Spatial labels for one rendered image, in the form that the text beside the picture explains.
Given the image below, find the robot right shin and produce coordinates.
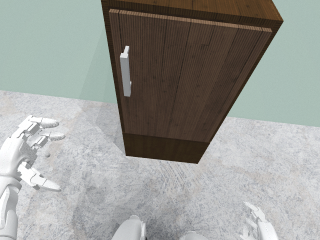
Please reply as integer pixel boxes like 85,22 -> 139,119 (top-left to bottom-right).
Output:
186,231 -> 196,235

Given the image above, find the left robot hand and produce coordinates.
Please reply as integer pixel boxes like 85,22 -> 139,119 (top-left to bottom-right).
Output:
0,115 -> 66,192

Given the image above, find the handle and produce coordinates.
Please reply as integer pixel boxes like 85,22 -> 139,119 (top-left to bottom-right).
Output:
120,46 -> 132,97

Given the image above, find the cupboard door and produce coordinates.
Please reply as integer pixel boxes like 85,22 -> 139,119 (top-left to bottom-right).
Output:
108,8 -> 272,143

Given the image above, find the right robot hand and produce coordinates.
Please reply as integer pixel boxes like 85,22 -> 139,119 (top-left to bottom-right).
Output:
240,201 -> 279,240

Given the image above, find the robot left thigh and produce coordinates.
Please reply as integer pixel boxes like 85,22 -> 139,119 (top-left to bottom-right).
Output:
111,219 -> 146,240

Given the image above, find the robot left forearm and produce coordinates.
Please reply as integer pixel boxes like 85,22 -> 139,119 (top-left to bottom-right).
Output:
0,175 -> 22,240

